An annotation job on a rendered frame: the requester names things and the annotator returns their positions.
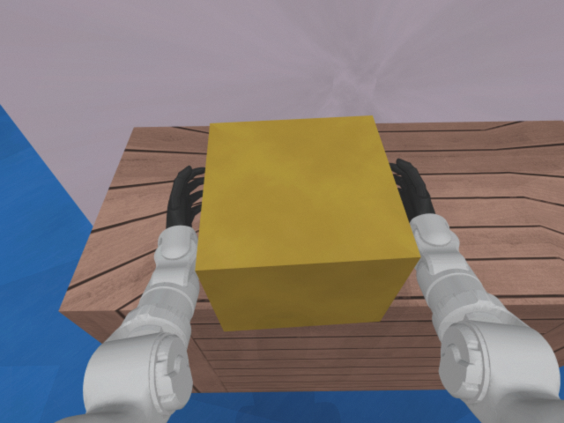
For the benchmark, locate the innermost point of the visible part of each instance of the right robot upper arm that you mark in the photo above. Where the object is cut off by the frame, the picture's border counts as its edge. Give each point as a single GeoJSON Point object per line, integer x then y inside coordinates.
{"type": "Point", "coordinates": [504, 373]}

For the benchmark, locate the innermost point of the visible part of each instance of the robot left hand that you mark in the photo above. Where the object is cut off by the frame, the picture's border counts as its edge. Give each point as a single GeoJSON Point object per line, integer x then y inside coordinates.
{"type": "Point", "coordinates": [179, 211]}

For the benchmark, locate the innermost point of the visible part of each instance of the carton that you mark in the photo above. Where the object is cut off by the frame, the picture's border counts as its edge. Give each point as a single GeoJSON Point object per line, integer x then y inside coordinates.
{"type": "Point", "coordinates": [301, 224]}

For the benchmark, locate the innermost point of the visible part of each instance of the robot left forearm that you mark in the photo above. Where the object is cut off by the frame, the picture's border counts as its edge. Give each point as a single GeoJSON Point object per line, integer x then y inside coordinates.
{"type": "Point", "coordinates": [169, 300]}

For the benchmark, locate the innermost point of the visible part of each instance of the pedestal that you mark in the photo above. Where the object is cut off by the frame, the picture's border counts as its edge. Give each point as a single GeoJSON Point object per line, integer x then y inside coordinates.
{"type": "Point", "coordinates": [499, 185]}

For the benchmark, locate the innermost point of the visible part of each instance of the robot right forearm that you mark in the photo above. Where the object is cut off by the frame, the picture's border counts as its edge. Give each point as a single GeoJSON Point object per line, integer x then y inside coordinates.
{"type": "Point", "coordinates": [449, 285]}

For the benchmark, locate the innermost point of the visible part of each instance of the robot right hand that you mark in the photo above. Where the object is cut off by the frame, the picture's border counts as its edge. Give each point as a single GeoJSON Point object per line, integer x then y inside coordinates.
{"type": "Point", "coordinates": [414, 195]}

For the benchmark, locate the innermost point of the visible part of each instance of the left robot upper arm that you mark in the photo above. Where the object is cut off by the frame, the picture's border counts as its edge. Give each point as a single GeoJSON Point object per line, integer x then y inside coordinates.
{"type": "Point", "coordinates": [142, 379]}

